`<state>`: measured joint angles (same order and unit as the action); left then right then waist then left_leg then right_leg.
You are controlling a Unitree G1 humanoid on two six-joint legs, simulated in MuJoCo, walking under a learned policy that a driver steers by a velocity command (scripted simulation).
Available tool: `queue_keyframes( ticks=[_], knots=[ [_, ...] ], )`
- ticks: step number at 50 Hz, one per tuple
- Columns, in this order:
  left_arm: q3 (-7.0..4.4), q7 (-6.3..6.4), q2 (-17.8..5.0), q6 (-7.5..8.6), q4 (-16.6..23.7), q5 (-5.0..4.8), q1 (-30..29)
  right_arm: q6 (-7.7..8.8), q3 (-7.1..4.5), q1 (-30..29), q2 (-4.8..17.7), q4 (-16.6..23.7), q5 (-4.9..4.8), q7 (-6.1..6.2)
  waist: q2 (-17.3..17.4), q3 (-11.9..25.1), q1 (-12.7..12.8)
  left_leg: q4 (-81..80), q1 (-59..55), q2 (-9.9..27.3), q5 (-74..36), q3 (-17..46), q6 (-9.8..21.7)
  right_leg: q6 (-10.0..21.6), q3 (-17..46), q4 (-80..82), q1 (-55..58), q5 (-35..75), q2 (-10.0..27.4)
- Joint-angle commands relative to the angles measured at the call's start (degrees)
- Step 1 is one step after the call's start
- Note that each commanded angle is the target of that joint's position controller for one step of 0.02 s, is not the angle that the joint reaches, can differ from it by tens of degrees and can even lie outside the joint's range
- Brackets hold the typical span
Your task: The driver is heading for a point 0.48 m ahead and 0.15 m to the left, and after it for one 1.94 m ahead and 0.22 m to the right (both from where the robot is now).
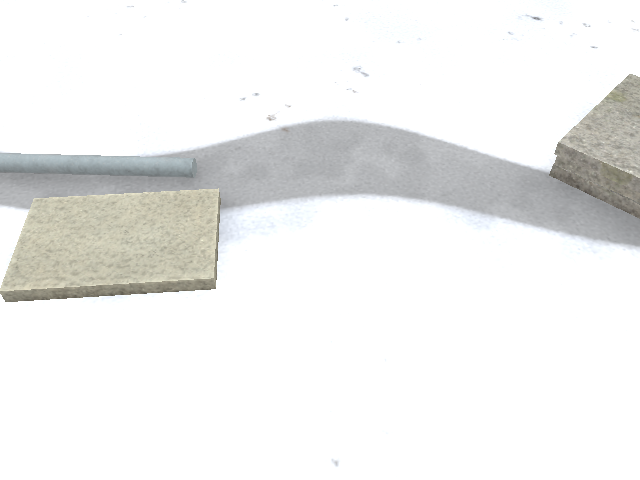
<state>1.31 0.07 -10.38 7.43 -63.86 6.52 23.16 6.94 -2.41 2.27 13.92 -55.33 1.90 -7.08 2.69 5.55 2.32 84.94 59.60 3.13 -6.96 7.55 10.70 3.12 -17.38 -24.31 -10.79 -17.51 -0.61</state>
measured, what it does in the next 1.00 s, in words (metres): walks ahead: left foot, then right foot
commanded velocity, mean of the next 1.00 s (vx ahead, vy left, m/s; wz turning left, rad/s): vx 0.50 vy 0.00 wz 0.18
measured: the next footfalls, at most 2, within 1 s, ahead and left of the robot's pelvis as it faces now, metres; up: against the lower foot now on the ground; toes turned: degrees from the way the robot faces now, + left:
left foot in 0.30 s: +0.29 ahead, +0.16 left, +0.00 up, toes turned +11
right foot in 0.78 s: +0.67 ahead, +0.03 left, +0.00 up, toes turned +11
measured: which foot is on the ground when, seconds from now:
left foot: up 0.00-0.28, down 0.30-0.80, up 0.82-1.00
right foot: down 0.00-0.34, up 0.36-0.76, down 0.78-1.00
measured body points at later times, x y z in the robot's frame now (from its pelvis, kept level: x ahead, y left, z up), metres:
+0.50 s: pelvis +0.29 +0.07 +0.00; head +0.29 +0.07 +0.45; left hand +0.34 +0.33 -0.13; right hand +0.30 -0.16 -0.16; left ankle +0.25 +0.15 -0.73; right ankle +0.26 -0.09 -0.62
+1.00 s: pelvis +0.58 +0.07 +0.01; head +0.62 +0.07 +0.46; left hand +0.60 +0.34 -0.12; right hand +0.79 -0.16 -0.10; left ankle +0.61 +0.25 -0.65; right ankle +0.63 +0.02 -0.73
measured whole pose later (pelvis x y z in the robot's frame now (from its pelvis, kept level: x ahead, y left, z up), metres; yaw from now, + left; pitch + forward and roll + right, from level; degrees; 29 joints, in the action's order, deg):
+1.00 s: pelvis +0.58 +0.07 +0.01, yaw +6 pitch +3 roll +0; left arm -3.3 -1.0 -12.8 3.8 -51.4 0.0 16.0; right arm 7.0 -3.8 5.6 14.5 -46.4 0.8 1.8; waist 1.1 -0.3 2.6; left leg 64.1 38.8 4.7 13.1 3.8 0.2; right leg 6.6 1.8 -21.2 -17.1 -7.0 -6.8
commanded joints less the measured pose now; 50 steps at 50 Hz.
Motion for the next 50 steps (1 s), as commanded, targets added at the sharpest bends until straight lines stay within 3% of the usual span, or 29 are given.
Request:
queue_keyframes(
  ticks=[1,6,9,13,15,16,17,18,19,20,21,23,25,26,27,28,29,33,36,38,39,40,41,42,43,44,45,47,50],
  knots=[
    [-0.17,-0.63,-3.9,1.22,3.6,1.54,-1.8,0.04,-0.01,-3.2,0.1,2.6,-0.78,0.79,-6.3,-1.3,-2.1,-12.4,3.4,0.6,-1.1,2.5,-2.2,4.2,7.5,12.5,12.4,38.9,15.0],
    [-0.78,-2.43,-4.7,1.63,1.7,-0.82,3.3,-2.78,0.04,-11.3,-1.8,5.4,-0.47,0.58,-6.3,-5.1,-0.9,-29.5,-5.7,2.2,5.6,-6.4,-4.7,3.7,1.3,15.6,16.7,48.7,16.5],
    [-1.79,-1.58,-6.5,1.52,1.8,-1.72,3.7,-3.34,-0.22,-11.8,-2.2,5.9,-0.64,0.85,-7.2,-6.6,-1.8,-37.2,-9.2,0.4,12.3,-9.0,-5.3,3.6,-0.2,13.9,22.8,57.0,17.7],
    [-4.02,-0.02,-8.4,0.09,2.8,-2.21,3.8,-2.56,-1.41,-8.0,-0.6,5.1,-0.25,2.58,-8.9,-5.6,-3.5,-46.9,-15.6,-4.0,20.9,-11.3,-6.4,4.2,-1.0,5.8,31.2,68.6,19.4],
    [-4.84,0.51,-9.5,-1.33,3.6,-2.15,2.8,-1.28,-2.47,-2.9,1.7,4.1,-1.5,3.91,-10.8,-3.4,-5.8,-57.0,-29.0,-8.3,10.9,-13.8,-3.9,3.4,-1.6,-2.5,27.2,75.6,18.2],
    [-4.35,0.21,-8.0,-1.13,3.9,-0.81,3.5,-0.66,-4.09,5.4,4.9,2.2,-1.44,5.45,-11.2,1.7,-7.4,-51.2,-47.5,-9.6,6.5,-11.6,-1.0,1.1,-0.4,-11.4,14.8,70.6,16.5],
    [-2.88,0.11,-4.1,-0.27,7.6,-0.29,4.7,-0.82,-4.56,19.6,7.2,-0.4,-0.81,7.67,-1.6,13.4,-9.4,-43.4,-79.5,-2.5,-3.3,1.8,8.2,-5.9,1.7,-28.6,-11.2,49.0,12.8],
    [-2.93,-2.44,-4.3,-0.29,8.6,-0.4,-1.2,-1.81,-3.54,34.2,5.4,-6.3,0.85,7.6,4.3,16.4,-13.2,-57.0,-92.6,6.7,-10.0,21.4,13.6,-8.2,5.6,-48.7,-26.7,-11.3,0.5],
    [-2.43,-4.26,-2.9,-0.22,12.4,-2.84,-9.2,-1.1,-5.3,37.7,7.4,-9.0,1.72,7.58,2.3,8.8,-16.2,-62.4,-92.7,8.7,-8.7,24.0,11.0,-4.6,17.4,-57.8,-40.3,-11.9,-0.9],
    [-2.52,-3.81,-3.4,0.48,14.3,-2.85,-16.1,-0.31,-5.74,30.2,7.5,-7.9,0.78,7.64,2.5,-1.4,-15.1,-63.4,-81.3,7.6,-5.3,19.1,8.9,-2.7,22.1,-61.4,-45.7,-8.4,2.8],
    [-3.0,-2.85,-4.5,0.6,14.7,-1.91,-15.4,0.07,-4.08,24.6,2.6,-6.9,0.29,7.13,-0.6,0.0,-10.5,-64.1,-70.8,7.5,-3.6,17.3,9.0,-1.3,24.3,-59.5,-40.0,-5.1,4.6],
    [-1.89,-1.51,0.7,-0.27,13.9,-1.15,-12.1,-0.04,-1.86,13.4,-2.5,-4.1,-0.91,5.22,-3.6,-3.2,-2.2,-68.1,-47.7,7.3,-5.3,13.3,9.6,1.4,23.3,-55.8,-27.8,-2.1,7.3],
    [-2.48,-1.62,-0.6,-1.57,12.5,-2.22,-9.8,0.35,-0.99,12.2,-4.4,-2.6,-0.5,4.88,-3.5,-3.9,-0.4,-70.6,-39.6,6.5,-2.4,9.5,8.5,0.9,20.6,-53.3,-27.7,-2.8,7.7],
    [-4.0,0.75,-6.8,-0.48,18.4,-11.13,-15.7,-0.12,-0.57,10.2,0.1,-0.4,-3.42,6.49,-4.2,-8.8,1.8,-74.4,-35.6,8.6,1.5,12.8,6.7,-2.0,20.6,-48.0,-29.3,-0.3,9.3],
    [-3.48,1.41,-6.3,0.01,19.1,-11.01,-19.0,-0.22,-0.73,10.7,1.9,-0.4,-3.42,7.51,-3.7,-9.5,1.1,-75.1,-35.1,8.4,2.1,10.8,5.1,-3.0,20.6,-40.2,-30.5,3.7,10.4],
    [-2.96,1.48,-5.2,0.32,18.8,-9.05,-20.4,-0.21,-0.82,13.2,3.0,-0.5,-2.89,8.18,-3.7,-9.0,-0.3,-74.9,-34.3,6.1,1.9,6.5,3.2,-3.3,19.3,-31.6,-27.2,10.2,10.1],
    [-2.68,1.37,-3.9,0.21,18.2,-7.99,-21.4,-0.28,-1.06,15.7,4.1,-0.5,-2.46,8.49,-2.3,-7.6,-1.8,-74.6,-33.9,3.4,1.3,2.5,1.6,-3.0,17.2,-23.8,-22.4,15.7,8.4],
    [-3.18,0.37,-4.9,-1.42,19.5,-9.12,-29.5,0.23,-1.76,23.1,5.4,-2.4,-3.36,8.44,1.4,-7.3,-5.9,-75.4,-46.9,5.0,4.2,0.6,0.2,-1.3,15.3,-10.7,-20.6,23.1,4.8],
    [-4.29,-0.58,-7.0,-1.65,19.9,-8.33,-29.0,-0.79,-2.56,21.8,6.1,-2.0,-2.65,8.9,2.2,-5.4,-4.0,-67.5,-59.7,7.9,-16.3,-2.4,-2.4,2.4,14.7,-7.3,-20.7,17.5,2.1],
    [-5.98,-1.2,-9.7,-1.7,16.6,-7.89,-18.2,-1.6,-2.67,19.2,6.0,-0.9,-2.35,9.13,3.2,0.4,1.6,-54.5,-62.1,6.2,-30.7,-5.8,-4.7,4.9,13.1,-5.5,-8.9,15.2,-1.2],
    [-7.14,-1.29,-12.2,-2.0,13.6,-7.49,-7.9,-1.61,-2.43,16.9,5.6,0.6,-1.61,9.1,1.3,5.1,5.8,-41.1,-53.8,4.0,-25.6,-7.4,-6.3,7.0,17.7,-6.7,5.3,17.7,1.7],
    [-8.36,-1.22,-17.2,-2.3,12.8,-6.78,-1.0,-0.56,-0.79,22.5,0.0,2.0,-0.24,8.37,-11.7,13.3,4.1,-17.8,-32.0,-3.4,1.2,-9.2,-10.2,15.5,40.6,-6.1,27.5,15.4,15.1],
    [-7.69,-1.44,-15.6,-2.77,12.4,-7.24,-0.1,1.23,0.05,23.5,-1.1,1.9,-1.03,7.12,-19.8,17.6,3.5,-4.2,-18.7,-8.6,34.0,-3.3,-11.1,21.0,63.5,6.7,34.2,3.4,20.7],
    [-7.24,-1.16,-12.7,-2.99,13.7,-7.07,-4.7,2.41,-1.16,18.8,3.5,3.5,-2.91,6.66,-15.5,10.9,3.4,0.1,-11.6,-4.5,31.1,-0.1,-9.5,17.5,60.0,8.6,29.6,-5.0,18.7],
    [-6.77,-0.98,-11.0,-2.95,15.9,-6.57,-9.9,2.86,-1.45,12.2,5.9,5.9,-3.47,6.96,-8.7,4.5,3.0,-1.9,-11.0,-1.7,26.0,-1.1,-8.8,15.4,51.7,9.5,20.1,-2.1,16.5],
    [-6.3,-1.28,-10.0,-2.77,16.8,-6.15,-13.5,2.71,-1.89,9.3,6.5,7.2,-2.63,7.67,-2.5,0.5,0.6,-5.9,-14.0,0.2,23.2,-2.0,-8.7,14.4,46.3,10.8,9.8,4.3,14.6],
    [-5.98,-1.4,-9.2,-2.42,17.6,-5.85,-15.2,2.02,-2.47,9.1,6.7,8.1,-1.53,8.37,-1.1,-0.5,-1.8,-10.2,-18.0,2.1,21.7,-1.8,-8.9,13.7,42.5,11.4,3.5,9.4,12.7],
    [-5.67,-1.37,-8.6,-2.46,17.7,-6.36,-14.7,0.68,-2.5,9.5,4.9,9.9,-1.09,8.93,-3.0,-1.8,-3.7,-15.6,-20.9,3.0,21.8,-2.3,-9.6,13.5,38.9,12.3,-2.8,12.4,10.1],
    [-6.49,-0.2,-11.2,-2.42,18.0,-6.83,-10.8,-0.25,-2.31,4.3,4.1,12.9,-0.57,9.49,-4.5,-2.8,-2.9,-27.5,-19.7,2.5,15.5,-3.5,-11.9,13.1,35.2,12.8,-5.9,17.3,8.5]
  ],
)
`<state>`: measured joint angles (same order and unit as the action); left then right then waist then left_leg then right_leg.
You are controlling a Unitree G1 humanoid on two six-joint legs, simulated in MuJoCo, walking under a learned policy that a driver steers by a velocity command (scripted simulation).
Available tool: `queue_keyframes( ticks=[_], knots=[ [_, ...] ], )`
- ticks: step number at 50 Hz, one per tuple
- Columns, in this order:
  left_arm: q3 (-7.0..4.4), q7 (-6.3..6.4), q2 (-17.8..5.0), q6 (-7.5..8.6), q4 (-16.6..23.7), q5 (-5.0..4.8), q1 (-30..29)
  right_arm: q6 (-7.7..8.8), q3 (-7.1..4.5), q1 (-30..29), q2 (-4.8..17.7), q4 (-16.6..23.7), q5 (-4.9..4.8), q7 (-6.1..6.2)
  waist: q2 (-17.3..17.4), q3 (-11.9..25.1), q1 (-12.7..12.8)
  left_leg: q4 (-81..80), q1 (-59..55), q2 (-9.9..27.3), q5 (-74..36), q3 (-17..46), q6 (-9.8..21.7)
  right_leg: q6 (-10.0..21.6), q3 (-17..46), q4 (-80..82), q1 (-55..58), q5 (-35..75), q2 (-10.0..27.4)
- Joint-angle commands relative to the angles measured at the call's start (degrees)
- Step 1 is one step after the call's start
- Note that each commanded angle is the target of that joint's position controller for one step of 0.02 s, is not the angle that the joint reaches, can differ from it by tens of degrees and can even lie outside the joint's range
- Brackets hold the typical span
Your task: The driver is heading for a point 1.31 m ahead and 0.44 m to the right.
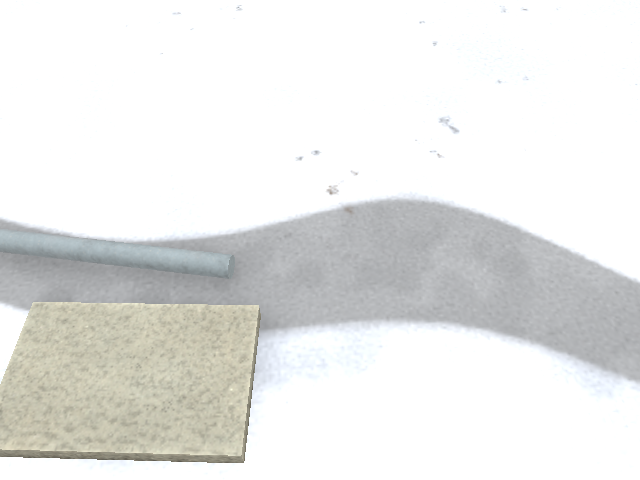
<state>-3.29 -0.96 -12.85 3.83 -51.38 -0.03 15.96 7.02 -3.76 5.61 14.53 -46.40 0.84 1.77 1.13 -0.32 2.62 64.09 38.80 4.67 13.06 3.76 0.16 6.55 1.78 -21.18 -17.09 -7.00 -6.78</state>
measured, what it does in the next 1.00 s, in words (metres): walks ahead, turning right: left foot, then right foot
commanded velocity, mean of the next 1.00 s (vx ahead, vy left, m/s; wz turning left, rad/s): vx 0.50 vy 0.00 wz -0.51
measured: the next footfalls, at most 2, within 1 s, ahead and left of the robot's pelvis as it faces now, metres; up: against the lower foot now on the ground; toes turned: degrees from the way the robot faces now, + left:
left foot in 0.28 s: +0.34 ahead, +0.13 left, +0.00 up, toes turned -15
right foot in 0.76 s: +0.48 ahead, -0.24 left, +0.00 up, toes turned -30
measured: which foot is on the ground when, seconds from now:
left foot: up 0.00-0.26, down 0.28-0.76, up 0.78-1.00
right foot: down 0.00-0.30, up 0.32-0.74, down 0.76-1.00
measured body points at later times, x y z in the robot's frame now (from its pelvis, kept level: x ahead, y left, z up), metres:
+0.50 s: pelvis +0.27 +0.02 +0.00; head +0.30 +0.02 +0.45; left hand +0.49 +0.25 -0.10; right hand +0.29 -0.27 -0.11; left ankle +0.30 +0.14 -0.74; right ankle +0.26 -0.12 -0.65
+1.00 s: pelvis +0.48 -0.15 +0.00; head +0.51 -0.18 +0.45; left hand +0.70 +0.03 -0.10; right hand +0.48 -0.46 -0.10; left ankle +0.62 -0.03 -0.65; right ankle +0.45 -0.21 -0.74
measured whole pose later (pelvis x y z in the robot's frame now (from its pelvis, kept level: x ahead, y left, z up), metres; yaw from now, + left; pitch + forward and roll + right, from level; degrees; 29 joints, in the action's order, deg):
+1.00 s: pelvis +0.48 -0.15 +0.00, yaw -31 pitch +3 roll +0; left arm -3.3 -1.3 -14.0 3.2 -40.4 0.0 17.6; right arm 5.1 -3.5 8.7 16.8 -42.9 0.1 0.4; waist 2.0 -0.6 1.5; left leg 62.7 39.2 7.3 13.5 1.3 -1.0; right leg 5.0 0.0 -21.8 -14.2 -10.6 -4.5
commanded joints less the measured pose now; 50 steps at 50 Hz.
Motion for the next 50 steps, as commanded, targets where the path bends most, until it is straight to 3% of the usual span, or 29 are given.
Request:
queue_keyframes(
  ticks=[1,5,9,11,13,14,15,16,17,18,19,20,21,23,26,30,34,36,37,38,39,40,41,42,43,44,45,47,50],
  knots=[
    [-2.1,1.2,-9.2,1.12,5.6,-0.44,-2.3,-0.36,-0.78,-1.4,3.1,4.7,0.55,0.59,-3.0,3.0,-2.5,-11.8,0.1,0.3,-8.4,0.2,-1.9,9.0,15.1,9.5,-0.1,7.3,13.8],
    [-2.6,1.83,-9.6,0.44,5.7,-1.54,2.2,-0.06,-0.07,-9.4,2.0,7.3,-0.35,-0.21,-5.2,3.1,0.8,-28.1,-5.7,-3.4,-17.8,-0.1,-2.6,6.4,13.9,7.1,1.0,5.7,11.6],
    [-2.77,1.81,-8.7,-0.55,5.7,-1.62,6.0,0.94,-0.1,-14.6,3.3,9.9,-1.17,-1.33,-5.7,2.6,2.8,-35.5,-5.9,-5.4,-14.4,1.0,-1.9,6.1,19.9,1.7,8.6,3.9,13.3],
    [-3.05,2.14,-9.0,-1.02,6.3,-1.45,6.0,1.86,-0.54,-13.6,4.7,10.3,-1.51,-1.86,-6.9,2.8,1.8,-39.3,-9.5,-6.3,-10.5,1.0,-0.9,5.7,23.1,-1.4,10.7,3.9,13.8],
    [-2.88,2.24,-8.1,-1.06,7.9,-1.28,3.6,2.56,-1.66,-5.5,6.8,8.4,-1.33,-1.69,-8.5,6.2,-2.7,-42.6,-22.7,-5.4,-10.6,0.9,1.9,3.8,22.7,-8.5,8.4,9.0,10.9],
    [-2.16,1.9,-5.9,-0.52,9.7,-0.8,0.8,2.64,-2.65,3.9,9.6,7.2,-0.33,-1.26,-6.2,12.7,-7.5,-39.1,-37.7,2.0,-11.8,6.2,5.8,1.6,18.8,-20.5,0.9,8.4,8.5],
    [-1.32,1.78,-3.3,0.25,10.7,-1.6,7.2,1.8,-3.96,12.5,13.9,6.2,0.52,-0.63,7.3,21.4,-7.6,-37.7,-60.4,14.9,-9.9,24.9,15.1,-3.0,10.1,-38.2,-18.5,-6.9,1.4],
    [-1.13,1.68,-6.0,0.56,11.6,-1.9,8.1,0.98,-3.69,14.3,11.6,5.4,-0.95,-0.79,16.1,22.7,-7.6,-41.8,-62.9,21.3,-1.0,39.0,18.2,-4.1,8.2,-48.2,-28.8,-27.4,3.3],
    [-2.24,1.6,-9.9,0.27,11.4,-2.2,5.2,0.41,-2.61,11.7,7.3,6.6,-1.18,-0.46,9.5,15.3,-8.1,-43.3,-56.9,19.4,5.0,34.4,16.0,-4.7,8.6,-53.9,-33.2,-23.5,6.4],
    [-2.46,1.66,-10.1,-0.37,12.2,-1.77,1.0,-0.22,-2.03,9.1,5.8,7.2,-0.88,-0.35,4.3,9.3,-7.7,-44.6,-49.2,16.7,3.1,26.7,13.5,-5.1,6.3,-55.6,-33.2,-18.5,8.4],
    [-2.51,1.54,-9.2,-0.62,13.4,-1.02,-1.7,-0.6,-1.61,6.7,4.8,7.0,-0.63,-0.54,2.1,5.0,-6.4,-46.8,-41.4,14.2,-0.5,21.5,12.3,-5.1,5.4,-53.6,-32.1,-15.0,10.0],
    [-2.67,1.34,-8.2,-0.97,14.0,-0.86,-2.2,-0.63,-1.16,5.1,3.8,6.9,-0.34,-0.77,2.9,2.6,-4.7,-48.7,-35.9,12.2,-3.6,17.3,11.3,-5.0,5.5,-51.8,-29.8,-13.2,11.5],
    [-2.49,1.11,-6.8,-1.31,14.3,-1.29,-1.3,-0.62,-1.0,4.1,3.4,6.6,-0.19,-1.07,4.0,1.2,-3.3,-50.5,-31.6,10.6,-5.4,13.7,10.7,-5.0,5.0,-50.5,-27.6,-12.7,12.3],
    [-2.04,0.84,-5.2,-1.83,15.5,-1.4,-1.7,-0.31,-1.47,4.1,4.5,5.8,-0.48,-1.45,4.7,0.7,-2.3,-52.9,-28.9,10.0,-11.5,8.4,11.4,-5.7,3.9,-48.1,-27.1,-10.4,13.1],
    [-1.67,0.53,-5.0,-1.91,16.7,-0.95,-4.5,-0.24,-2.39,5.0,7.3,4.3,-0.41,-1.18,3.0,1.4,-2.3,-53.5,-29.9,10.1,-18.0,2.0,11.5,-6.9,3.5,-40.7,-27.4,-3.2,14.0],
    [-0.94,-0.87,-4.3,-1.46,18.2,-1.1,-11.4,-0.86,-2.82,6.7,9.4,3.1,-1.03,-0.89,2.8,0.5,-4.9,-52.6,-31.4,8.5,-17.7,-5.4,8.8,-6.1,0.2,-26.4,-23.1,7.1,13.0],
    [-1.19,-1.89,-5.5,-1.81,21.0,-1.29,-16.3,-1.73,-3.7,9.4,12.1,2.1,-2.32,-0.98,3.9,-0.9,-6.2,-50.2,-37.0,11.2,-18.4,-7.3,7.2,-3.9,-2.8,-19.2,-20.8,1.6,11.4],
    [-2.06,-2.04,-7.1,-2.11,21.5,-0.87,-14.6,-2.38,-4.25,9.2,13.6,2.0,-2.84,-0.78,5.0,0.2,-4.3,-44.1,-39.3,11.6,-32.5,-9.7,5.9,-1.7,-5.9,-16.6,-15.7,-4.8,8.4],
    [-2.99,-1.99,-8.4,-2.21,20.4,-0.74,-9.9,-2.75,-4.37,8.9,14.0,2.1,-3.06,-0.59,4.9,2.8,-1.3,-36.9,-39.3,10.5,-41.2,-12.1,4.7,-0.3,-8.2,-13.0,-8.6,-4.1,5.7],
    [-4.65,-1.55,-11.1,-2.28,17.5,-0.78,-0.3,-2.91,-3.71,10.6,12.3,1.8,-2.77,-0.46,2.9,7.4,2.8,-25.0,-34.1,8.1,-43.4,-14.1,3.2,1.8,-8.6,-10.1,6.3,-0.8,2.9],
    [-6.29,-0.34,-16.4,-2.49,16.2,-0.89,8.9,-2.56,-2.11,11.9,8.6,3.1,-0.49,-0.54,-6.3,13.7,5.8,-5.1,-17.6,5.5,-20.9,-15.1,0.5,6.1,8.2,-10.8,25.2,4.0,14.2],
    [-6.0,-0.58,-21.0,-1.71,17.0,-1.08,7.2,-0.66,-0.01,15.7,3.3,6.2,0.21,-1.34,-18.7,20.9,0.3,11.5,3.3,-5.0,21.3,-6.5,-1.9,16.5,39.9,-0.8,38.5,-6.2,26.6],
    [-4.77,-0.75,-15.6,-1.34,16.7,-0.74,10.5,0.77,-1.25,10.5,9.0,5.4,-2.45,-2.1,-11.0,22.2,5.0,16.5,8.8,-3.0,18.2,0.9,-1.1,15.1,41.0,3.1,38.7,-10.1,26.8],
    [-4.08,-0.62,-13.5,-0.88,16.2,-0.5,7.8,1.21,-1.31,6.7,9.5,6.5,-3.6,-2.24,-9.8,14.7,4.5,16.0,12.5,-0.8,13.6,-0.3,-0.1,12.8,32.6,2.4,33.0,-6.3,25.3],
    [-3.38,-0.46,-11.9,-0.71,16.8,-0.63,3.6,1.22,-0.98,5.3,8.9,6.3,-2.42,-1.72,-4.5,10.6,2.4,12.0,9.8,1.9,8.7,-0.6,0.3,10.7,25.8,2.2,24.1,-1.1,23.1],
    [-2.76,-0.5,-10.3,-0.59,17.1,-0.14,-0.2,0.84,-1.27,4.9,9.0,6.2,-1.12,-1.29,-3.6,7.5,0.0,8.0,5.5,3.4,6.1,-0.7,0.2,9.5,21.1,3.1,15.8,4.8,21.1],
    [-2.16,-0.52,-8.9,-0.35,17.5,0.4,-2.3,0.06,-1.44,6.3,8.9,6.0,-1.06,-1.37,-4.4,6.6,-2.2,6.2,1.6,4.4,4.6,-0.2,0.2,9.2,18.4,4.8,10.8,7.8,19.7],
    [-2.01,-0.37,-8.6,0.43,16.7,0.27,-3.1,-1.27,-1.25,7.9,7.5,5.4,-0.98,-1.39,-4.6,5.9,-3.8,3.0,-0.3,4.4,2.6,-0.7,-0.5,9.6,15.4,7.5,7.0,10.5,18.9],
    [-2.26,0.39,-9.7,0.98,14.5,-0.07,-1.2,-1.99,-0.63,3.6,5.9,6.6,-0.32,-1.18,-3.5,2.7,-3.2,-5.6,2.8,4.2,-5.6,-1.0,-2.0,9.0,10.6,10.0,6.2,14.2,17.8]
  ],
)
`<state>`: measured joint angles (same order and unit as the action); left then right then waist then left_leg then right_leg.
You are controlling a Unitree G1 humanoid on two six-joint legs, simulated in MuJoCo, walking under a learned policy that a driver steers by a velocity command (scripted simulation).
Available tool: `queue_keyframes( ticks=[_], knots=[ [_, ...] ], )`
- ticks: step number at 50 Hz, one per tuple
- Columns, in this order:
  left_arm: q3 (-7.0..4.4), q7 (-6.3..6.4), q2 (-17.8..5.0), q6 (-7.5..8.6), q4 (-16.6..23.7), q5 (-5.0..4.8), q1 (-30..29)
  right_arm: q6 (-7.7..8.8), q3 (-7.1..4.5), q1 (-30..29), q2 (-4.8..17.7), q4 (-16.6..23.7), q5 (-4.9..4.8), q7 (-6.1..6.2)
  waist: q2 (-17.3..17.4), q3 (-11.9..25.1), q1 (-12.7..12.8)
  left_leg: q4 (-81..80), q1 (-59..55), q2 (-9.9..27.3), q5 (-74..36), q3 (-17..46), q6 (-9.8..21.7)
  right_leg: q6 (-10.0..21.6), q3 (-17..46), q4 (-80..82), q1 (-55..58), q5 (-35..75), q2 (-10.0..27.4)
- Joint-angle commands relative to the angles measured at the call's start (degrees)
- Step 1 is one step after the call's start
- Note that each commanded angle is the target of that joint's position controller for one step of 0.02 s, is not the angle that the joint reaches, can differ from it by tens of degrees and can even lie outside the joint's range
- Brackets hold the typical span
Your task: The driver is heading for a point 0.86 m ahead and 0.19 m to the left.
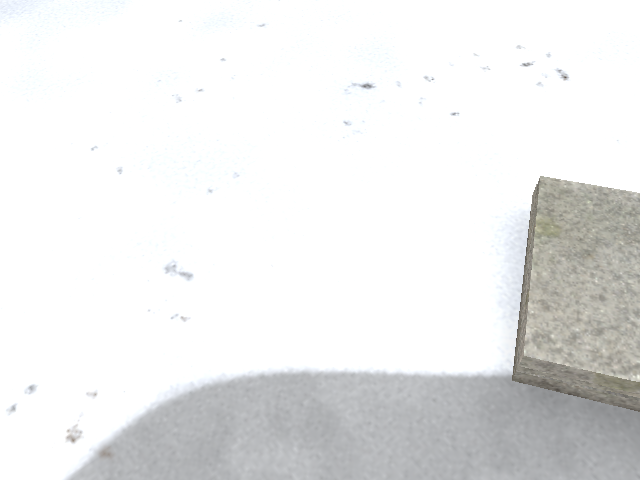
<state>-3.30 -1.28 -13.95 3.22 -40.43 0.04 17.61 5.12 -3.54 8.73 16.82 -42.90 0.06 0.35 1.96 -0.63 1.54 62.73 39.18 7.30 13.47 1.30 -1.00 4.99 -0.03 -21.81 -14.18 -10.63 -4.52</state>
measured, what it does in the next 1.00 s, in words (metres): walks ahead: left foot, then right foot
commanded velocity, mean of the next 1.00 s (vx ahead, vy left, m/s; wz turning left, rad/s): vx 0.50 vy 0.00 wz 0.01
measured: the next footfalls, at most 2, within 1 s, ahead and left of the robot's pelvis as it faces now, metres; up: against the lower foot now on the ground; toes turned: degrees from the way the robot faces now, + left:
left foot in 0.30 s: +0.35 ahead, +0.15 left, +0.00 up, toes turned +1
right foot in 0.82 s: +0.62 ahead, -0.10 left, +0.00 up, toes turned -1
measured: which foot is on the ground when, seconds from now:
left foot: up 0.00-0.28, down 0.30-0.84, up 0.86-1.00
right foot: down 0.00-0.32, up 0.34-0.80, down 0.82-1.00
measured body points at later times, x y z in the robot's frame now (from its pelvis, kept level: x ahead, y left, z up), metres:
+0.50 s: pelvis +0.28 +0.07 +0.00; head +0.31 +0.08 +0.45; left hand +0.41 +0.34 -0.12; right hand +0.38 -0.20 -0.11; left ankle +0.31 +0.15 -0.74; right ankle +0.27 -0.09 -0.66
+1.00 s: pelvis +0.54 +0.00 +0.00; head +0.57 -0.01 +0.44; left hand +0.65 +0.27 -0.10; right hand +0.65 -0.28 -0.13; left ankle +0.49 +0.15 -0.65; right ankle +0.58 -0.10 -0.74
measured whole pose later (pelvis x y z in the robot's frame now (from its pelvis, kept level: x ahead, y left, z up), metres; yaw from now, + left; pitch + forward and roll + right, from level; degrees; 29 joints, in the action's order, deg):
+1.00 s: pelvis +0.54 +0.00 +0.00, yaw +4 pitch +2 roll -1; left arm -3.2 -0.8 -14.0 5.4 -42.5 0.7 13.0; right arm 2.9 -3.7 16.2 17.5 -46.6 -1.7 -0.1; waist 2.7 -0.7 0.3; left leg 67.1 29.8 3.3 19.1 2.9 0.9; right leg 2.3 -5.8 -25.2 -16.6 -10.7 -0.3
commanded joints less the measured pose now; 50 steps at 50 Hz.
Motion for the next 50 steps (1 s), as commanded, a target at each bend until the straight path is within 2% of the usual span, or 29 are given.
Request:
queue_keyframes(
  ticks=[1,5,10,13,14,15,16,17,18,19,20,21,23,25,28,32,35,37,39,40,41,42,43,44,45,46,47,48,50],
  knots=[
    [-2.22,0.97,-8.6,1.53,2.9,-0.23,-2.2,-0.01,-0.63,-1.1,3.1,3.4,0.52,0.09,-4.4,2.5,-1.6,-8.2,2.5,1.2,-9.8,1.4,-0.9,9.8,10.8,10.8,3.9,18.4,14.8],
    [-2.3,1.34,-9.4,1.4,0.5,-0.76,1.1,0.52,0.15,-8.0,1.7,4.7,-0.23,-1.04,-5.4,0.5,1.5,-22.8,-0.6,-1.4,-20.5,-0.1,-0.5,7.6,7.2,11.1,5.4,14.2,13.5],
    [-2.72,1.37,-10.6,0.62,-2.2,-1.04,5.2,1.18,0.17,-14.1,2.4,7.6,-0.79,-2.87,-6.0,-2.3,3.8,-31.0,1.1,-3.6,-15.8,-0.7,2.0,7.1,9.9,7.4,13.7,13.7,17.3],
    [-3.1,1.75,-11.6,-0.07,-2.7,-1.15,4.2,1.55,-0.55,-9.7,4.1,7.3,-0.66,-3.32,-8.0,0.1,0.8,-33.7,-6.6,-6.1,-9.3,-2.5,4.6,5.1,9.7,1.6,16.5,26.7,17.6],
    [-3.03,1.86,-11.6,-0.25,-2.6,-1.19,3.1,1.63,-1.4,-4.0,5.5,5.8,-0.33,-3.04,-7.9,3.6,-2.4,-35.2,-15.1,-8.1,-10.0,-4.5,6.0,3.9,7.8,-4.8,15.8,36.1,15.5],
    [-2.32,1.99,-10.0,-0.24,-2.0,-0.73,2.5,1.66,-2.56,5.1,8.3,3.6,0.15,-2.58,-6.5,10.1,-6.5,-32.9,-29.8,-5.6,-13.7,-2.1,8.4,2.0,5.4,-16.1,9.8,35.9,12.5],
    [-0.89,1.97,-5.6,0.39,-0.4,0.15,6.8,1.65,-3.7,13.9,13.4,2.7,1.34,-2.05,3.4,20.2,-7.2,-31.6,-53.0,8.6,-14.2,17.7,15.7,-1.6,2.6,-38.1,-9.4,15.4,5.9],
    [-0.1,1.52,-4.0,1.45,-1.3,-0.53,10.0,1.28,-3.39,16.6,12.1,1.3,0.09,-2.28,16.1,26.9,-6.8,-40.8,-63.1,16.0,-4.5,40.5,22.2,-3.7,6.3,-52.5,-23.5,-21.5,-0.6],
    [-1.34,1.1,-9.4,2.21,-0.8,-1.65,5.7,0.86,-2.29,14.3,8.5,1.9,-0.91,-2.04,9.5,20.0,-8.1,-43.3,-59.3,14.3,4.4,37.5,19.5,-3.5,9.5,-57.8,-30.5,-20.3,3.0],
    [-1.32,0.94,-9.9,2.53,0.9,-2.23,0.0,0.4,-1.75,10.6,7.0,2.5,-0.71,-1.63,5.2,12.6,-7.6,-44.2,-51.0,12.2,4.4,29.1,17.2,-3.2,7.0,-57.0,-32.3,-15.5,5.9],
    [-1.17,1.11,-9.2,2.53,1.7,-1.41,-3.0,0.23,-1.29,7.1,6.1,2.7,-0.03,-1.64,0.8,7.1,-5.5,-46.0,-41.5,10.0,-0.3,23.5,16.0,-3.2,5.2,-52.8,-30.7,-11.0,8.6],
    [-1.55,1.4,-9.0,2.07,1.8,-0.63,-3.5,0.46,-0.73,4.9,4.4,3.0,0.47,-1.78,0.7,4.7,-3.5,-47.7,-35.2,7.9,-4.8,19.8,15.2,-3.2,5.2,-48.8,-27.4,-8.4,10.4],
    [-1.44,1.52,-7.2,0.98,1.0,-0.73,-0.3,0.97,-0.54,3.6,3.9,2.8,0.51,-1.99,2.9,3.8,-0.8,-50.7,-29.4,6.0,-8.9,15.9,15.4,-3.7,4.9,-45.5,-22.8,-6.5,11.5],
    [-1.21,1.77,-6.1,0.36,1.1,-0.51,-0.7,1.38,-0.89,4.0,5.1,2.0,0.12,-1.81,2.7,2.7,-0.1,-52.7,-27.3,5.4,-13.4,11.9,15.9,-4.8,4.1,-41.6,-23.2,-4.1,12.0],
    [-0.66,1.79,-4.9,0.49,2.4,-0.02,-6.1,0.95,-1.34,5.8,6.5,0.6,-0.14,-1.07,1.2,1.4,-1.3,-53.8,-28.2,4.2,-17.8,7.3,15.1,-6.0,3.4,-31.9,-25.3,4.8,12.5],
    [0.04,0.92,-3.5,1.16,3.8,-0.51,-13.6,0.28,-1.54,8.9,7.7,-0.9,-0.89,-0.78,1.3,0.1,-4.5,-53.5,-30.2,2.6,-16.3,3.2,13.0,-5.9,1.4,-17.8,-22.3,14.2,10.5],
    [0.07,-0.01,-4.0,1.57,5.4,-1.0,-18.2,-0.41,-1.75,11.8,8.5,-2.3,-1.21,-0.89,1.6,-1.2,-6.5,-51.6,-34.5,4.6,-14.3,4.3,12.9,-5.3,0.8,-12.4,-22.4,13.5,9.3],
    [-0.09,-0.71,-4.7,1.92,6.4,-1.12,-19.7,-0.97,-1.98,12.6,9.0,-3.1,-1.43,-0.72,2.2,-1.8,-6.5,-49.5,-37.8,6.3,-15.3,5.5,12.4,-4.0,0.7,-9.9,-22.6,9.7,8.5],
    [-0.66,-0.99,-6.0,2.42,6.4,-0.94,-17.6,-1.57,-2.22,12.2,9.6,-3.5,-1.65,-0.43,3.0,-1.1,-4.5,-45.9,-38.9,7.0,-19.4,7.3,11.4,-2.6,0.5,-7.3,-17.7,5.6,7.3],
    [-1.34,-0.86,-7.0,2.66,5.2,-0.66,-13.0,-1.83,-2.22,10.8,9.9,-3.4,-1.8,-0.29,3.1,1.1,-1.4,-41.2,-38.0,5.7,-26.2,6.5,10.4,-1.7,-0.9,-4.8,-10.6,5.8,5.7],
    [-2.74,-0.33,-9.8,2.81,2.9,-0.13,-4.7,-1.84,-1.59,10.6,8.2,-3.2,-1.56,-0.23,1.7,6.8,2.2,-31.6,-34.2,2.4,-29.8,4.3,8.7,0.0,-0.6,-5.0,2.5,7.4,6.1],
    [-4.03,0.42,-14.6,2.76,1.5,0.84,6.2,-1.5,-0.1,10.1,4.4,-1.3,-0.05,-0.23,-4.8,16.2,6.4,-13.4,-22.6,-1.9,-15.4,1.2,6.0,4.0,11.1,-7.3,20.2,10.4,17.6],
    [-4.5,0.4,-17.5,2.27,0.9,1.22,7.7,-0.31,1.24,17.5,-0.5,-0.7,-0.89,-0.37,-19.7,22.1,2.8,4.3,-1.4,-10.3,18.6,0.7,2.7,12.0,35.6,-1.2,35.7,-0.3,29.3],
    [-3.3,0.5,-12.0,2.09,1.3,0.37,8.1,0.23,-0.18,14.6,5.7,-1.7,-2.1,-0.48,-14.0,20.2,5.4,11.2,4.6,-7.7,19.4,6.6,2.5,11.2,37.9,2.0,34.0,-8.2,28.2],
    [-2.48,0.81,-9.8,2.08,1.3,-0.02,4.9,0.32,-0.95,9.9,7.7,-0.2,-2.68,-0.57,-11.2,12.8,5.2,12.4,7.5,-5.2,14.3,5.7,2.6,8.8,29.0,2.9,27.7,-7.5,26.6],
    [-1.95,0.81,-8.5,2.14,1.4,0.18,1.3,0.11,-0.93,7.1,7.1,0.3,-2.19,-0.37,-7.4,8.8,3.6,10.7,5.7,-2.9,9.5,4.6,2.4,7.4,23.0,4.6,20.3,-3.9,24.3],
    [-1.6,0.65,-7.1,2.33,1.2,0.43,-1.7,-0.33,-1.2,5.9,6.6,0.7,-1.58,-0.24,-7.1,5.4,1.9,8.1,4.0,-1.4,6.3,4.6,2.2,6.9,18.7,6.8,14.2,-0.8,22.5],
    [-1.29,0.6,-6.0,2.75,1.0,0.73,-3.5,-1.12,-1.41,7.2,5.8,0.4,-1.66,-0.27,-7.8,3.9,0.0,6.6,0.8,-0.3,4.2,5.1,2.1,6.2,14.7,8.9,9.9,2.1,21.1],
    [-1.53,0.64,-5.9,3.5,0.1,0.72,-5.0,-2.52,-1.26,8.6,3.6,0.1,-1.91,-0.34,-7.8,2.5,-1.7,4.7,-1.5,0.2,2.1,5.1,1.4,6.4,9.4,12.0,6.1,6.9,20.6]
  ],
)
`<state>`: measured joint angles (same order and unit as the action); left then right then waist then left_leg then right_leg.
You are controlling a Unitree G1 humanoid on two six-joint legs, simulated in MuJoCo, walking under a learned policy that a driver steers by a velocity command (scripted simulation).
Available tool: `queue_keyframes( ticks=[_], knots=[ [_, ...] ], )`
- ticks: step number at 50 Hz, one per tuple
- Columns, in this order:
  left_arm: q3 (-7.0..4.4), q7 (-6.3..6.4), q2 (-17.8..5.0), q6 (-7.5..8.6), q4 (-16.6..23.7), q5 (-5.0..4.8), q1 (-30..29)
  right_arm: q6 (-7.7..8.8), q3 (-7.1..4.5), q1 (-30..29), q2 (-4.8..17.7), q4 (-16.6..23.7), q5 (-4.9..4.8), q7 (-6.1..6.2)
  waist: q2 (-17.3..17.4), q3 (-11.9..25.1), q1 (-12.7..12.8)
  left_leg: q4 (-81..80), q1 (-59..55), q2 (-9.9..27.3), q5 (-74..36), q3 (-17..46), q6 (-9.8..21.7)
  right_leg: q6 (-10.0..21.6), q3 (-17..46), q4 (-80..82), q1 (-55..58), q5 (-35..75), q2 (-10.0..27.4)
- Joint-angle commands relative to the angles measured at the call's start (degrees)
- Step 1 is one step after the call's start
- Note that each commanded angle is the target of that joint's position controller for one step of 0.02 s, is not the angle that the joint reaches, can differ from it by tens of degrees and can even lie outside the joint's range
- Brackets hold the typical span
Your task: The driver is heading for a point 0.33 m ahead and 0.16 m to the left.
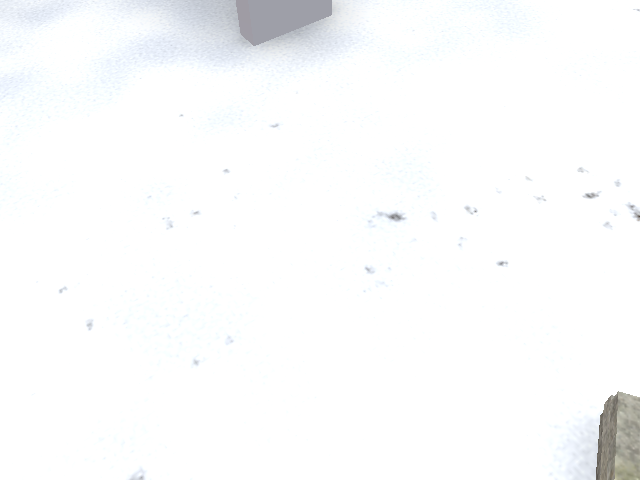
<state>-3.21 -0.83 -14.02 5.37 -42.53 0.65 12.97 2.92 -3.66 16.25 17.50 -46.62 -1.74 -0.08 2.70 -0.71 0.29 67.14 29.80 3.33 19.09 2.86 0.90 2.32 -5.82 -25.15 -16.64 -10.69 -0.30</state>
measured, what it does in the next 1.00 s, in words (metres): walks ahead: left foot, then right foot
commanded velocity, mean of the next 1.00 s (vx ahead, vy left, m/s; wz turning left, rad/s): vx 0.24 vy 0.00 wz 0.24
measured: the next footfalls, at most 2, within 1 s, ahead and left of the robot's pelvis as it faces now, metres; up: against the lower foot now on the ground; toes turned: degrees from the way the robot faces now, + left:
left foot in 0.36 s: +0.33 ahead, +0.18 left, +0.00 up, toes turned +15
right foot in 0.78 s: +0.41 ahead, -0.05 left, +0.00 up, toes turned +14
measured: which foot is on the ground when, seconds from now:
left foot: up 0.00-0.34, down 0.36-1.00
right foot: down 0.00-0.36, up 0.38-0.76, down 0.78-1.00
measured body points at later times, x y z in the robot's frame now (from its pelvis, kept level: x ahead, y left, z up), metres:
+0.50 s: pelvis +0.23 +0.08 -0.01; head +0.28 +0.10 +0.44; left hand +0.26 +0.38 -0.14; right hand +0.45 -0.14 -0.11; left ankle +0.29 +0.17 -0.74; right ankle +0.17 -0.09 -0.64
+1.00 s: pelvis +0.32 +0.07 +0.00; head +0.33 +0.07 +0.45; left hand +0.35 +0.35 -0.13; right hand +0.50 -0.13 -0.13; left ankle +0.29 +0.17 -0.74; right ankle +0.37 -0.06 -0.74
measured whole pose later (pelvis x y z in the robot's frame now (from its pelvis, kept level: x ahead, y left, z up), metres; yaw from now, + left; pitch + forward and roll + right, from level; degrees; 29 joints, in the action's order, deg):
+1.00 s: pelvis +0.32 +0.07 +0.00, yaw +15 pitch +0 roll +0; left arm -2.6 1.5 -13.2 0.8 -53.3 0.6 9.2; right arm -0.3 -2.1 8.8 12.5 -50.1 0.7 0.6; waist 0.5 -1.1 0.3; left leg 28.8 13.0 -2.1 15.6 -0.9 2.0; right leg -2.1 0.7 -29.8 -15.1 -14.4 2.6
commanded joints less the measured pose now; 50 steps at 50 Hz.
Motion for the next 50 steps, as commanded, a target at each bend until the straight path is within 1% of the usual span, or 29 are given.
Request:
queue_keyframes(
  ticks=[1,4,8,12,13,14,15,16,17,18,19,20,21,22,23,24,26,28,31,35,37,38,39,40,41,42,43,46,50],
  knots=[
    [-1.87,0.31,-6.4,1.59,1.6,0.12,-0.6,-0.8,-1.15,0.5,2.5,4.2,0.0,0.16,-7.8,1.6,-0.8,-0.8,8.6,4.2,-5.1,3.7,-0.9,9.1,12.7,16.3,7.8,9.5,16.4],
    [-2.48,1.0,-7.7,1.49,0.0,0.32,0.4,-1.25,-1.17,-2.4,1.7,5.5,0.46,0.06,-6.4,0.2,-0.6,-6.7,11.8,4.1,-12.2,4.0,-1.8,8.7,6.2,17.0,9.3,14.8,15.9],
    [-3.05,1.7,-9.3,0.75,-1.3,-0.04,1.7,-0.92,-0.44,-9.3,0.1,7.8,0.67,-1.29,-5.9,-2.0,1.9,-20.0,10.0,3.4,-21.7,-0.1,-1.0,6.9,-1.0,17.4,10.8,14.4,14.6],
    [-3.92,1.97,-11.2,-0.5,-3.3,-1.09,5.0,-1.04,-0.19,-15.6,0.0,11.0,0.56,-2.45,-5.5,-4.4,4.0,-27.1,11.2,2.7,-18.5,-3.2,0.9,6.1,-3.3,15.7,17.4,14.9,17.1],
    [-4.13,1.96,-11.6,-0.89,-3.6,-1.44,5.3,-1.11,-0.3,-16.3,0.3,11.6,0.58,-2.72,-5.7,-4.7,3.9,-28.2,11.3,2.3,-16.2,-4.0,1.7,5.7,-3.8,14.4,19.3,17.1,17.7],
    [-4.18,2.02,-11.9,-1.35,-3.9,-1.66,4.7,-1.1,-0.51,-16.3,0.5,12.1,0.84,-2.94,-6.0,-4.9,3.2,-29.7,9.5,1.2,-13.5,-5.1,2.6,5.2,-4.6,11.6,19.9,25.2,17.7],
    [-4.32,2.15,-12.8,-1.75,-3.9,-1.94,4.0,-1.06,-1.0,-14.8,1.3,12.3,1.2,-3.03,-7.1,-3.4,1.8,-30.3,5.4,-1.1,-10.4,-6.9,3.5,4.7,-5.0,7.4,20.2,38.2,17.6],
    [-4.48,2.38,-13.7,-2.15,-3.9,-2.35,3.2,-0.99,-1.79,-10.8,2.6,11.7,1.55,-3.01,-8.3,-0.5,-0.8,-31.4,-0.7,-3.7,-9.0,-8.5,4.6,3.8,-5.4,1.0,20.4,49.0,16.9],
    [-4.25,2.53,-13.5,-2.44,-3.8,-2.7,2.0,-0.76,-3.21,-2.2,4.9,9.5,1.6,-2.79,-7.4,4.2,-5.6,-37.0,-12.2,-6.4,-15.4,-9.0,6.2,2.0,-6.6,-9.3,18.2,50.9,14.4],
    [-3.53,2.55,-11.7,-1.99,-3.5,-1.96,3.1,-1.02,-4.75,4.2,9.0,7.8,1.73,-1.72,-4.2,8.7,-8.2,-38.2,-27.2,-4.1,-30.4,-4.0,8.0,-1.2,-7.3,-22.3,8.5,38.5,11.3],
    [-0.88,1.62,-3.6,-1.04,-1.1,1.36,8.7,-0.98,-5.13,4.2,15.2,7.8,2.73,-0.55,13.3,15.3,-2.3,-33.2,-50.1,13.5,-58.0,19.3,17.6,-5.5,-5.6,-45.6,-16.6,-22.6,2.2],
    [-0.67,0.88,-7.1,0.11,-3.4,-0.48,10.6,-0.66,-3.93,6.2,12.4,9.5,2.77,-0.88,7.8,30.4,-5.2,-38.9,-53.2,21.2,-56.7,34.1,24.8,-5.9,8.6,-55.9,-17.8,-30.9,-0.5],
    [-1.81,0.71,-10.3,0.05,-2.9,-3.05,4.7,-0.55,-3.04,4.3,9.3,9.0,2.77,-1.3,2.5,25.1,-6.4,-40.3,-48.5,18.1,-57.7,25.1,22.0,-5.3,10.6,-56.1,-20.0,-26.5,2.4],
    [-1.29,1.17,-9.0,-0.01,-1.7,-2.95,1.4,-0.32,-2.56,0.6,7.3,8.5,1.64,-1.31,1.3,16.8,-4.7,-41.2,-40.8,15.1,-52.9,18.2,18.9,-4.7,9.1,-51.6,-22.8,-22.0,4.9],
    [-1.35,1.89,-8.9,-0.45,-2.2,-1.64,-0.5,-0.25,-1.81,-3.0,5.0,8.6,1.14,-1.13,-1.2,11.7,-3.2,-43.2,-32.7,12.8,-48.8,14.8,16.7,-4.8,8.6,-47.9,-21.7,-18.6,6.4],
    [-1.71,2.32,-9.3,-1.37,-2.4,-1.16,0.0,-0.24,-1.38,-5.5,4.0,8.7,1.56,-1.01,-0.7,9.6,-1.0,-45.5,-25.4,11.5,-48.1,12.3,15.9,-4.8,9.0,-45.6,-17.2,-16.2,7.4],
    [-1.77,2.82,-8.0,-3.26,-3.4,-1.02,3.2,0.21,-1.29,-8.0,4.0,8.6,2.66,-1.09,0.2,9.2,1.9,-48.4,-17.3,10.4,-48.7,8.6,15.5,-5.1,8.8,-41.9,-10.2,-13.3,7.1],
    [-1.48,3.26,-6.6,-4.1,-3.9,-0.67,3.9,0.73,-1.22,-9.2,4.0,7.7,3.01,-0.84,0.8,9.0,3.1,-49.3,-14.4,9.1,-50.3,5.0,15.1,-5.6,8.6,-35.4,-7.9,-10.3,6.7],
    [-0.89,3.29,-5.3,-4.61,-4.0,-0.32,1.0,0.16,-1.09,-10.0,4.0,6.3,2.87,0.02,2.2,9.2,2.3,-50.0,-14.2,7.3,-43.8,2.1,13.5,-5.9,8.5,-24.7,-5.4,-3.9,6.6],
    [-1.09,3.07,-6.4,-5.39,-3.9,-0.74,-3.1,-0.82,-0.6,-9.1,3.4,4.0,3.12,0.26,3.0,7.1,0.4,-51.5,-14.2,7.5,-25.9,4.0,12.5,-5.7,8.3,-15.4,-2.4,-1.5,5.8],
    [-1.11,2.92,-6.2,-5.33,-4.1,-0.47,-3.5,-1.22,-0.09,-9.4,2.5,3.1,2.75,0.2,3.0,5.7,0.6,-50.1,-14.2,7.1,-18.3,5.2,11.3,-4.9,7.7,-9.1,0.3,-1.5,5.0],
    [-1.0,2.76,-5.7,-5.08,-4.5,0.01,-2.7,-1.34,0.25,-9.7,1.8,2.8,2.29,0.18,2.4,5.1,1.7,-48.7,-13.4,5.9,-14.1,5.0,9.6,-4.1,6.9,-3.1,3.6,2.3,4.4],
    [-1.02,2.67,-6.5,-4.86,-4.7,0.72,-2.6,-1.28,0.67,-8.0,0.7,2.0,2.26,0.15,0.8,4.6,1.5,-47.3,-12.7,4.0,-10.6,4.8,7.0,-3.3,8.4,0.7,6.6,8.5,5.5],
    [-1.36,2.82,-9.1,-4.65,-4.4,0.99,-2.7,-1.08,0.92,-5.7,0.0,1.6,3.07,0.13,-3.1,4.8,-0.5,-44.3,-11.3,1.0,-6.1,3.5,4.5,-2.0,12.0,0.7,9.3,17.1,9.2],
    [-2.04,2.94,-11.8,-4.82,-4.7,0.21,-4.8,-0.9,0.56,-1.8,0.2,0.9,3.05,0.01,-9.9,4.5,-4.2,-44.2,-10.2,-2.9,-2.3,0.4,2.7,0.1,12.6,-0.6,8.6,14.1,10.4],
    [-1.7,2.51,-8.5,-4.91,-5.3,-0.16,-5.3,-1.22,0.7,-4.5,0.4,0.8,3.15,0.26,-10.6,4.1,-2.3,-43.5,-14.6,-3.6,-3.3,-1.5,1.6,0.0,12.1,0.9,3.3,3.5,8.7],
    [-1.16,2.24,-6.4,-4.75,-5.5,0.04,-5.5,-1.71,0.43,-7.3,1.4,1.1,2.83,0.49,-9.1,2.8,-1.2,-42.8,-16.1,-3.3,-4.7,-1.6,1.5,-0.9,11.3,1.8,0.9,-0.1,7.3],
    [-0.89,2.19,-6.1,-3.88,-7.0,0.16,-5.3,-2.83,0.29,-8.0,1.1,0.5,2.65,0.95,-7.6,2.4,-0.8,-42.7,-16.6,-2.1,-9.4,-0.4,2.3,-2.4,9.6,0.7,2.2,4.4,5.8],
    [-0.77,2.65,-6.2,-3.84,-9.1,-0.29,-4.2,-2.53,0.1,-8.2,0.9,-1.2,2.21,1.0,-5.1,3.4,0.0,-42.0,-17.6,-1.8,-14.8,-0.4,2.2,-2.1,8.9,-1.0,5.3,9.9,5.2]
  ],
)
